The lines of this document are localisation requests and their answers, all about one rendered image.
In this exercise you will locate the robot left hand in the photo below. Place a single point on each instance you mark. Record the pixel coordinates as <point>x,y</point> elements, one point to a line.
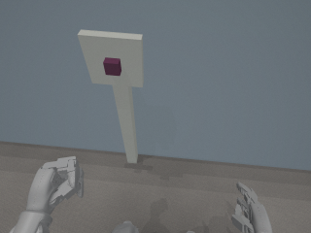
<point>65,175</point>

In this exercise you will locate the robot right hand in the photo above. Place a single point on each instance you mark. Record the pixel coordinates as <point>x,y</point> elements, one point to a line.
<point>255,218</point>

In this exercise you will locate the robot left forearm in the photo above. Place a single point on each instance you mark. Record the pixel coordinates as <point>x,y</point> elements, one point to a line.
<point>32,221</point>

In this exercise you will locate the button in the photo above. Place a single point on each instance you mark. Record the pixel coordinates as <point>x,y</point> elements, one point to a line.
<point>112,66</point>

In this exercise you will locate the panel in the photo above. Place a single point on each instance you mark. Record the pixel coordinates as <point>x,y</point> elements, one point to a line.
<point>128,48</point>

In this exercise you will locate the left robot thigh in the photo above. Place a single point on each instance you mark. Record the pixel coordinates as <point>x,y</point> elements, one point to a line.
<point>125,228</point>

